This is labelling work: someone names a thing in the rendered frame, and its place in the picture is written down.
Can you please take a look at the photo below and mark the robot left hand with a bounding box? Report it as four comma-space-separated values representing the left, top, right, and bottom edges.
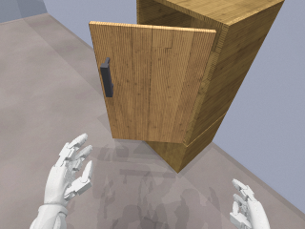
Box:
44, 133, 93, 208

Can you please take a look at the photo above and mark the handle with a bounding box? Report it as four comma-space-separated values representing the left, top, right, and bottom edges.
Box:
100, 57, 114, 97

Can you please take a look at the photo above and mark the cupboard door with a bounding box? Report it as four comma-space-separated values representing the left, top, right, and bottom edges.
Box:
89, 21, 216, 143

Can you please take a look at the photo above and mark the robot right hand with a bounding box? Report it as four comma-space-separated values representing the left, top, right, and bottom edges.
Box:
230, 179, 271, 229

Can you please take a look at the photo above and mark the left robot forearm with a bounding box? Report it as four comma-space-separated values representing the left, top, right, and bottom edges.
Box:
30, 203, 68, 229

